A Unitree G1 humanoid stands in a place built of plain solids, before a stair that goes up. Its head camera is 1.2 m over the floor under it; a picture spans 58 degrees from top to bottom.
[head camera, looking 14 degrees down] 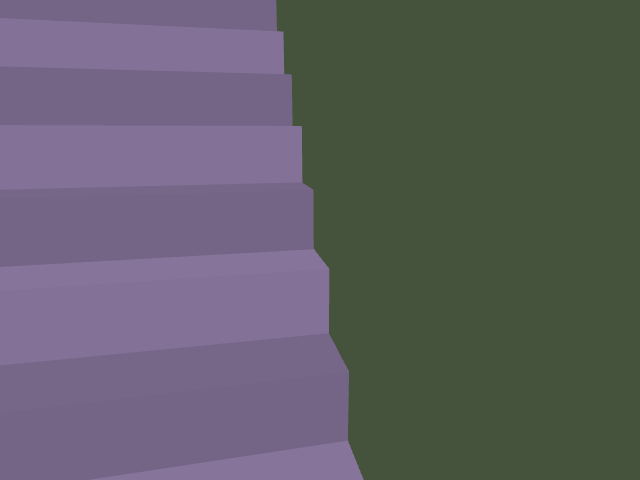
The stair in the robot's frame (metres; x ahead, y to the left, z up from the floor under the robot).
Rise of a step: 0.20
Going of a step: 0.22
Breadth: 1.22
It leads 12 degrees to the left of straight ahead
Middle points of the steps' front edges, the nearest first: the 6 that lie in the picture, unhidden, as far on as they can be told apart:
0.85 0.52 0.61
1.07 0.57 0.82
1.29 0.62 1.02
1.50 0.66 1.22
1.72 0.71 1.43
1.94 0.76 1.63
